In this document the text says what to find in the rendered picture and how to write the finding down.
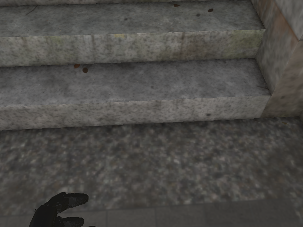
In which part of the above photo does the robot left hand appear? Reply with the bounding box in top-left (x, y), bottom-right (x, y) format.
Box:
top-left (28, 192), bottom-right (96, 227)

